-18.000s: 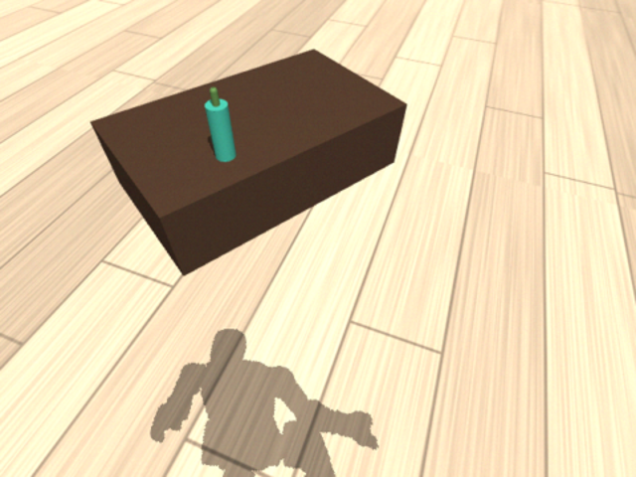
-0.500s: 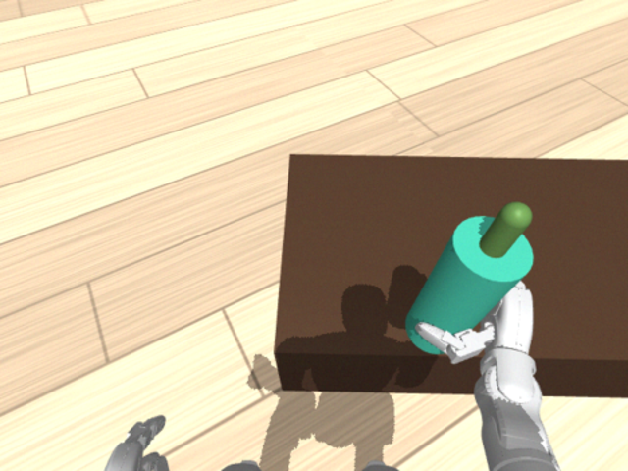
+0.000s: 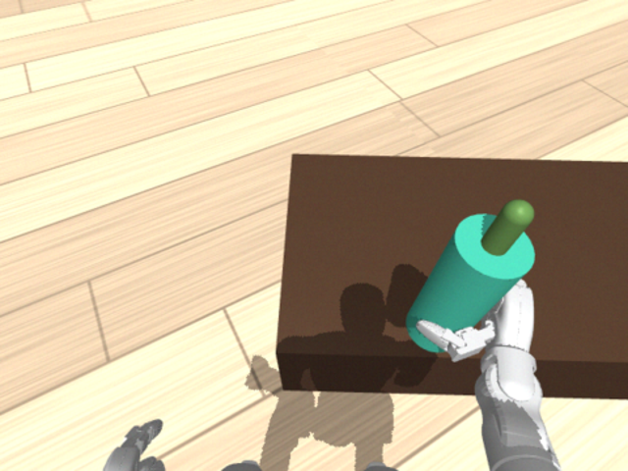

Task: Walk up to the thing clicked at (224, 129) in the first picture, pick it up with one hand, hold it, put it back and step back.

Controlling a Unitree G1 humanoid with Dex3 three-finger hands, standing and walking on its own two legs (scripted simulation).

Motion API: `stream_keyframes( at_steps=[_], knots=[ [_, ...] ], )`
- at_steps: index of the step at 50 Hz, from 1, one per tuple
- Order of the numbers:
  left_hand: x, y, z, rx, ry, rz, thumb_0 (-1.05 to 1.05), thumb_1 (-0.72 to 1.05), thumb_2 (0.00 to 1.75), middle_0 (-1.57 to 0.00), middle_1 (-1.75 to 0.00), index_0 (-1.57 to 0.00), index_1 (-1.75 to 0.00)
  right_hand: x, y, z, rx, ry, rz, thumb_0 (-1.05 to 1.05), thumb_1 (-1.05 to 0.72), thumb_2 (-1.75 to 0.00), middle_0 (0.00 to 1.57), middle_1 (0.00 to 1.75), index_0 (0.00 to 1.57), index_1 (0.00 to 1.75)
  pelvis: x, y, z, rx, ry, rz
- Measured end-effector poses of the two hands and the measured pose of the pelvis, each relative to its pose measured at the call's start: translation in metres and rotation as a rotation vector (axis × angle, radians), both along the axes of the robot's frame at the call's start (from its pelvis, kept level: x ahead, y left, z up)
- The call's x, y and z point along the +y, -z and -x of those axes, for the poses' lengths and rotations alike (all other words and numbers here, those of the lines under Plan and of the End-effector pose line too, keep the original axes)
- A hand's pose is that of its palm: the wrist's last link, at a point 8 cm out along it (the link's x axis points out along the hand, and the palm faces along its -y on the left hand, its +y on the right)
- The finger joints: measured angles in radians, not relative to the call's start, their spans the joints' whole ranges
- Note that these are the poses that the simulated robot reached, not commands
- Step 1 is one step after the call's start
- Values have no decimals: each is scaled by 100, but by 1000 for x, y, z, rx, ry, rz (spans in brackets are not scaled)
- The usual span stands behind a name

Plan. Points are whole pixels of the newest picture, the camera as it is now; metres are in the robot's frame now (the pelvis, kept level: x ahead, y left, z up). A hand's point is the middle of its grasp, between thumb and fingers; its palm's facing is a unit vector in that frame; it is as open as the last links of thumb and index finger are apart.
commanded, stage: hold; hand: right
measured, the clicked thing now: (466, 281) +0.33 -0.16 +0.09
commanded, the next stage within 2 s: crouch in 1.32 s
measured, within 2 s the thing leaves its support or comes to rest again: neither
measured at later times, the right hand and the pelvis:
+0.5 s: hand (458, 301) +0.33 -0.17 +0.02, palm faces +0.22 +0.97 -0.03, open 11.0 cm; pelvis +0.00 +0.00 +0.00, yaw +0 degrees
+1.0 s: hand (457, 304) +0.33 -0.17 +0.02, palm faces +0.23 +0.97 -0.03, open 11.0 cm; pelvis +0.00 +0.00 +0.00, yaw +0 degrees
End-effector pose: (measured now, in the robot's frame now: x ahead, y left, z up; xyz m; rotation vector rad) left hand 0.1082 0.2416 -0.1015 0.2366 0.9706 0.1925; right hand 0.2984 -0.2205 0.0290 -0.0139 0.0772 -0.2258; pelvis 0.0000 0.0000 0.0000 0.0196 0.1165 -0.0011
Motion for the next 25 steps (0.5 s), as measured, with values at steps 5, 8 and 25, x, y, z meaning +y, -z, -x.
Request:
stream_keyframes(
  at_steps=[5, 8, 25],
  knots=[
    [1, 0, -2, 0, 2, 1, 1, 88, 92, -21, -32, -20, -31, -2, 1, 2, 1, 8, 4, -8, 61, -100, 71, 110, 75, 115, 1, 0, 0, 1, 1, 0],
    [0, 1, -4, -2, 6, 2, 1, 88, 92, -21, -32, -20, -31, -4, 0, 2, 1, 13, 9, -8, 61, -100, 71, 110, 75, 115, 1, 0, -1, 2, 0, 1],
    [5, 0, -7, -12, 4, -11, 1, 89, 91, -21, -32, -21, -31, -1, 3, -1, 2, 0, 2, -8, 61, -100, 70, 110, 75, 115, 2, 2, -1, 10, 0, 1]
  ],
)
